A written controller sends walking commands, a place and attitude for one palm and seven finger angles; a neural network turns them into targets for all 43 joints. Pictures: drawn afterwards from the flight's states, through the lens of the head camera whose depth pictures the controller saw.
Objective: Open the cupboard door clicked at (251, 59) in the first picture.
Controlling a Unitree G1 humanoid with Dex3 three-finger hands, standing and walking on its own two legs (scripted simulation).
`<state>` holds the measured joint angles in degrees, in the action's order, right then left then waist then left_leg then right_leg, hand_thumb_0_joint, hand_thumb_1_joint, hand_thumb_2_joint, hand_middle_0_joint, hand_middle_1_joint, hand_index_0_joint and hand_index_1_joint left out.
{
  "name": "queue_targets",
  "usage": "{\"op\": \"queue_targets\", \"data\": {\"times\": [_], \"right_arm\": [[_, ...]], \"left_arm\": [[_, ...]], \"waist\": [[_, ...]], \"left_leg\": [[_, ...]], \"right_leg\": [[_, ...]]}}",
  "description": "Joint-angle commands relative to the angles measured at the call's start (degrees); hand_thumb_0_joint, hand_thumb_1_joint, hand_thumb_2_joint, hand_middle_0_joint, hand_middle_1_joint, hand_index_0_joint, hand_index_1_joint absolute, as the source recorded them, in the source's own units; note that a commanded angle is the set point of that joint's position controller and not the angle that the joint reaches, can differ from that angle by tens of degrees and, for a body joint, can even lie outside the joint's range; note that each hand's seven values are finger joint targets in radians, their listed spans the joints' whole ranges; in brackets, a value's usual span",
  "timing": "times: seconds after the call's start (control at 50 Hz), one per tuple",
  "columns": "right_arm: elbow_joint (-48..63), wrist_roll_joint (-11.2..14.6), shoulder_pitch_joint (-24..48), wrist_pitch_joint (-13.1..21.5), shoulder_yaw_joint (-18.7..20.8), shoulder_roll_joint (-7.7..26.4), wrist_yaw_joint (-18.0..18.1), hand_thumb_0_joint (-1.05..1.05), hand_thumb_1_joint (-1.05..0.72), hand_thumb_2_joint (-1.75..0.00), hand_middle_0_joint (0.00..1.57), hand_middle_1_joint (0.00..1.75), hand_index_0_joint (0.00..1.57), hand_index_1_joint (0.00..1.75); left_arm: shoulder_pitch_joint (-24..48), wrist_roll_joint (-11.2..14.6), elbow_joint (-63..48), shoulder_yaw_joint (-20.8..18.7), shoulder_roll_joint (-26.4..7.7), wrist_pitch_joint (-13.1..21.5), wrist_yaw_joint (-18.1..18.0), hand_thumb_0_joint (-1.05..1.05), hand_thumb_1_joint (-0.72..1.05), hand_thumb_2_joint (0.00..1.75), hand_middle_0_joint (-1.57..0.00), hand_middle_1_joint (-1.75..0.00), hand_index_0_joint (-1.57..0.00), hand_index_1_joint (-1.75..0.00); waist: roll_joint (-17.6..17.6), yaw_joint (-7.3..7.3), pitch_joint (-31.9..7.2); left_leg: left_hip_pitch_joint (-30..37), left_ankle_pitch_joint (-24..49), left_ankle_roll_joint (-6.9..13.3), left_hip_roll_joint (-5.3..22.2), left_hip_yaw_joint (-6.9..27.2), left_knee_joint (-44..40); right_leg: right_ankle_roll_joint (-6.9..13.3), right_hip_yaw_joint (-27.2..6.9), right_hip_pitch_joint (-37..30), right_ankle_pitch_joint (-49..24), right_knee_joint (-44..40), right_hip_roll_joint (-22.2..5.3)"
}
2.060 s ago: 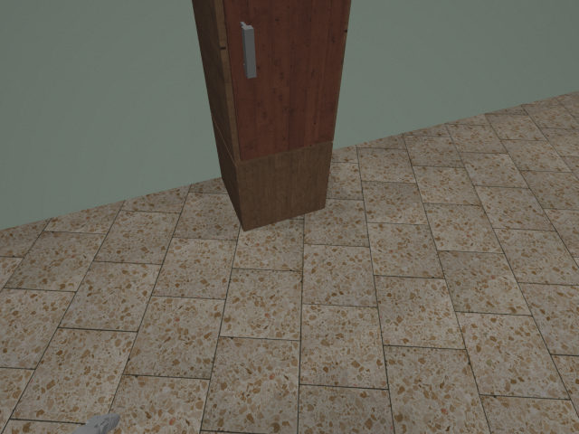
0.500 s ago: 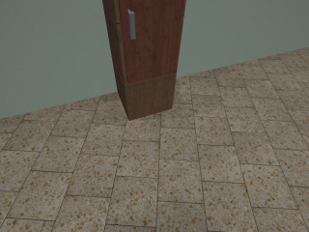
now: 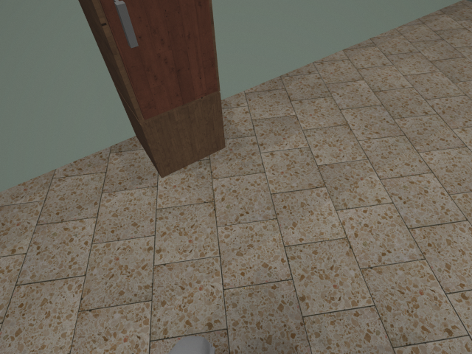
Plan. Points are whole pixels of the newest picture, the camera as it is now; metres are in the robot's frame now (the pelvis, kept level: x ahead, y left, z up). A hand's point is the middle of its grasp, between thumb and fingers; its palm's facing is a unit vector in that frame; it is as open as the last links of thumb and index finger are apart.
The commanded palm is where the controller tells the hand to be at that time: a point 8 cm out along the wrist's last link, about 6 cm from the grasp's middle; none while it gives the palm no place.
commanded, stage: walk to a spot facing it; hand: left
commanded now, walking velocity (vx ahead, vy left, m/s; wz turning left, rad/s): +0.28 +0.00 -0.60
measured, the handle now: (124, 22) +1.02 +0.47 +0.07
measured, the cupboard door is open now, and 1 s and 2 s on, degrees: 0 0 0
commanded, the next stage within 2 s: turn to face it in 1.94 s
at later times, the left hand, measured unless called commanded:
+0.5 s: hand (118, 324) +0.18 +0.27 -0.17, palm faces -0.20 -0.96 -0.19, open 7.4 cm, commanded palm none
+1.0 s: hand (240, 212) +0.47 +0.05 -0.18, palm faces -0.59 -0.80 -0.14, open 7.3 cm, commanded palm none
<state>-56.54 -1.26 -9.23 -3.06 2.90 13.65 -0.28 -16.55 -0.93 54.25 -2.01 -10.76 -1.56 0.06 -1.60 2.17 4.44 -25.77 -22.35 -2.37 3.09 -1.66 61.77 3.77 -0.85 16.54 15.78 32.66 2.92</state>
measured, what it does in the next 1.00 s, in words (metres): walks ahead, turning right: left foot, then right foot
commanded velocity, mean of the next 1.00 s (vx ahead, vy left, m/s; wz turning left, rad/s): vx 0.31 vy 0.00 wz -0.59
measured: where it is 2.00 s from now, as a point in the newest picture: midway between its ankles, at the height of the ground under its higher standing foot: (286, 272)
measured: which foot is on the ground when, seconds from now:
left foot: up 0.00-0.34, down 0.36-0.92, up 0.94-1.00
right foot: down 0.00-0.36, up 0.38-0.90, down 0.92-1.00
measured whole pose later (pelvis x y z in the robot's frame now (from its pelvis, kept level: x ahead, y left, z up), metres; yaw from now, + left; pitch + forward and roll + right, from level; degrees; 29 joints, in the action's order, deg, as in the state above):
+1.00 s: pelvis +0.28 -0.02 -0.02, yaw -35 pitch -1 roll -1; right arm -62.4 -0.4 -26.9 1.1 2.0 7.4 0.7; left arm -6.6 -0.4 53.0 -3.0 -10.8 1.9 1.3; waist 1.6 -2.7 7.2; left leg -16.3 -24.3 -1.8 7.8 -6.7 76.6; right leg 8.2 9.3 21.6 16.2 38.4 4.2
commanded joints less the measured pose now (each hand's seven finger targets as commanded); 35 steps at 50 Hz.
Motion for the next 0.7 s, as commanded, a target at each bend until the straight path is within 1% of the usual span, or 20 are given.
{"op": "queue_targets", "data": {"times": [0.0,0.12,0.22,0.26,0.28,0.3,0.32,0.34,0.36,0.38,0.4,0.42,0.44,0.46,0.5,0.54,0.6,0.62,0.64,0.68], "right_arm": [[6.18,-0.3,3.54,2.79,1.7,6.14,0.19,0.0,-0.9,-0.9,0.2,0.3,0.2,0.3],[7.89,-0.13,5.33,3.95,1.55,4.54,0.0,0.0,-0.9,-0.9,0.2,0.3,0.2,0.3],[9.55,0.47,5.42,5.02,1.25,3.65,0.12,0.0,-0.9,-0.9,0.2,0.3,0.2,0.3],[9.24,0.76,2.64,5.48,1.24,3.81,0.38,0.0,-0.9,-0.9,0.2,0.3,0.2,0.3],[8.42,0.77,-0.38,5.74,1.28,3.9,0.59,0.0,-0.9,-0.9,0.2,0.3,0.2,0.3],[6.75,0.96,-5.24,6.14,1.48,5.1,1.12,0.0,-0.9,-0.9,0.2,0.3,0.2,0.3],[4.91,0.95,-11.22,6.5,2.29,8.65,1.84,0.0,-0.9,-0.9,0.2,0.3,0.2,0.3],[4.11,0.06,-16.84,6.55,3.63,14.57,1.93,0.0,-0.9,-0.9,0.2,0.3,0.2,0.3],[4.93,0.12,-15.46,6.14,3.26,14.82,1.92,0.0,-0.9,-0.9,0.2,0.3,0.2,0.3],[6.52,-0.1,-11.44,6.08,2.52,12.02,1.6,0.0,-0.9,-0.9,0.2,0.3,0.2,0.3],[6.42,-0.11,-9.16,6.49,1.75,8.91,1.63,0.0,-0.9,-0.9,0.2,0.3,0.2,0.3],[6.4,0.11,-7.26,6.92,1.0,7.19,1.76,0.0,-0.9,-0.9,0.2,0.3,0.2,0.3],[6.16,0.08,-7.52,7.33,0.5,5.71,1.8,0.0,-0.9,-0.9,0.2,0.3,0.2,0.3],[5.56,0.23,-8.21,7.73,0.29,4.83,1.93,0.0,-0.9,-0.9,0.2,0.3,0.2,0.3],[3.82,0.45,-11.83,8.28,-0.15,3.64,2.27,0.0,-0.9,-0.9,0.2,0.3,0.2,0.3],[2.5,0.57,-14.21,8.53,-0.42,2.66,2.55,0.0,-0.9,-0.9,0.2,0.3,0.2,0.3],[0.6,0.49,-17.37,8.65,-0.57,2.35,2.71,0.0,-0.9,-0.9,0.2,0.3,0.2,0.3],[-0.08,0.4,-19.04,8.64,-0.73,1.81,2.79,0.0,-0.9,-0.9,0.2,0.3,0.2,0.3],[-0.56,0.3,-19.6,8.64,-0.77,1.77,2.81,0.0,-0.9,-0.9,0.2,0.3,0.2,0.3],[-1.81,-0.05,-21.81,8.53,-0.82,1.83,2.88,0.0,-0.9,-0.9,0.2,0.3,0.2,0.3]], "left_arm": [[-3.3,-0.11,-3.18,-3.51,-12.55,2.64,-0.39,0.0,0.9,0.9,-0.2,-0.3,-0.2,-0.3],[-7.38,-0.5,-1.64,-3.69,-11.83,3.51,-0.01,0.0,0.9,0.9,-0.2,-0.3,-0.2,-0.3],[-5.93,-0.88,-2.07,-4.04,-12.28,3.26,-0.16,0.0,0.9,0.9,-0.2,-0.3,-0.2,-0.3],[-3.3,-0.76,-2.98,-4.27,-12.87,2.95,-0.04,0.0,0.9,0.9,-0.2,-0.3,-0.2,-0.3],[-1.61,-0.6,-3.44,-4.45,-12.76,2.74,0.04,0.0,0.9,0.9,-0.2,-0.3,-0.2,-0.3],[0.24,-0.37,-4.11,-4.4,-11.82,2.57,0.13,0.0,0.9,0.9,-0.2,-0.3,-0.2,-0.3],[0.5,-0.21,-4.67,-3.74,-8.86,2.59,0.47,0.0,0.9,0.9,-0.2,-0.3,-0.2,-0.3],[0.22,0.35,-5.58,-3.16,-5.37,2.61,1.04,0.0,0.9,0.9,-0.2,-0.3,-0.2,-0.3],[2.83,-0.37,-6.82,-3.75,-7.23,2.93,1.04,0.0,0.9,0.9,-0.2,-0.3,-0.2,-0.3],[2.84,-0.83,-6.66,-4.44,-8.37,2.91,1.58,0.0,0.9,0.9,-0.2,-0.3,-0.2,-0.3],[2.46,-1.26,-4.99,-4.73,-8.3,2.52,2.04,0.0,0.9,0.9,-0.2,-0.3,-0.2,-0.3],[1.57,-1.28,-3.88,-4.6,-8.13,2.24,2.59,0.0,0.9,0.9,-0.2,-0.3,-0.2,-0.3],[1.03,-1.44,-3.32,-4.49,-6.78,1.72,2.87,0.0,0.9,0.9,-0.2,-0.3,-0.2,-0.3],[0.09,-1.44,-2.96,-4.25,-5.62,1.35,2.95,0.0,0.9,0.9,-0.2,-0.3,-0.2,-0.3],[-0.1,-1.37,-2.86,-3.85,-4.32,0.84,2.86,0.0,0.9,0.9,-0.2,-0.3,-0.2,-0.3],[0.7,-1.28,-2.8,-3.68,-3.9,0.42,2.75,0.0,0.9,0.9,-0.2,-0.3,-0.2,-0.3],[4.8,-1.15,-4.08,-3.33,-3.12,0.0,2.89,0.0,0.9,0.9,-0.2,-0.3,-0.2,-0.3],[6.84,-1.2,-4.34,-3.18,-2.96,0.08,2.94,0.0,0.9,0.9,-0.2,-0.3,-0.2,-0.3],[8.44,-1.14,-4.94,-2.98,-2.49,0.1,3.05,0.0,0.9,0.9,-0.2,-0.3,-0.2,-0.3],[12.73,-1.08,-6.0,-2.31,-1.72,0.39,3.35,0.0,0.9,0.9,-0.2,-0.3,-0.2,-0.3]], "waist": [[6.26,0.35,-5.43],[8.91,1.47,-5.22],[10.65,1.26,-4.62],[11.41,-0.15,-3.77],[11.13,-1.71,-4.14],[8.6,-4.08,-4.96],[-2.2,-6.54,-8.03],[-18.79,-8.59,-9.1],[-13.39,-7.44,-3.88],[-6.58,-5.25,-0.18],[-5.89,-3.63,1.34],[-4.86,-2.28,2.26],[-4.28,-1.56,3.96],[-4.92,-0.87,3.84],[-6.55,-1.02,2.54],[-6.79,-0.98,1.53],[-5.33,-1.7,2.8],[-4.69,-2.48,3.27],[-4.62,-2.5,4.23],[-5.21,-3.85,5.01]], "left_leg": [[-8.34,4.01,-1.05,1.67,2.09,0.18],[-9.89,3.26,-1.48,1.13,1.36,-7.66],[-2.2,0.25,-0.66,-0.85,1.0,-19.27],[6.21,1.18,-0.04,-1.93,0.57,-25.23],[12.88,4.3,0.07,-2.93,-0.27,-30.4],[22.94,6.76,0.15,-2.35,0.11,-36.2],[34.75,1.07,0.94,4.59,5.73,-41.03],[38.53,-14.29,4.79,20.72,26.55,-49.71],[29.69,-18.46,8.38,26.87,32.11,-53.84],[23.26,-17.62,9.41,24.77,28.26,-55.02],[19.32,-14.28,7.2,20.79,22.86,-55.14],[17.55,-8.71,6.15,19.0,17.49,-54.44],[15.97,-1.79,4.07,16.55,11.8,-54.21],[16.48,5.69,2.8,14.64,6.81,-53.13],[19.27,19.7,1.69,12.78,0.52,-50.45],[21.83,28.47,1.03,12.67,-2.43,-48.86],[25.14,32.83,2.16,13.48,-4.53,-48.47],[26.43,34.95,2.33,13.61,-4.52,-48.4],[27.22,36.4,2.88,13.94,-5.78,-48.52],[29.95,40.01,4.32,13.88,-7.75,-47.92]], "right_leg": [[5.94,-24.05,-8.73,6.29,-19.74,-13.95],[7.29,-25.5,-11.97,6.74,-20.2,-13.03],[7.82,-26.67,-7.69,3.51,-18.73,-12.72],[7.08,-25.99,-1.2,3.53,-17.16,-11.66],[5.64,-24.3,2.74,4.56,-15.15,-9.34],[3.82,-22.08,9.45,6.12,-10.69,-6.77],[1.38,-17.16,17.8,9.02,-1.3,-2.18],[-2.01,-7.1,27.62,18.16,16.82,4.03],[-3.24,-4.64,29.18,16.01,24.61,-0.86],[-3.63,-4.29,27.3,11.71,28.71,-3.33],[-4.06,-3.4,25.95,7.05,32.37,-3.95],[-4.31,-2.53,25.79,3.41,34.33,-5.66],[-4.65,-2.09,24.88,-0.63,35.72,-6.1],[-5.05,-1.61,24.54,-3.25,36.69,-6.03],[-5.31,-0.47,25.24,-5.82,38.82,-5.74],[-5.46,0.05,27.15,-7.59,39.88,-5.97],[-5.5,1.75,31.12,-8.67,38.48,-6.37],[-5.3,2.67,32.04,-8.78,37.37,-6.37],[-5.22,3.6,32.68,-9.06,34.79,-6.61],[-4.64,6.58,31.89,-8.45,27.43,-6.5]]}}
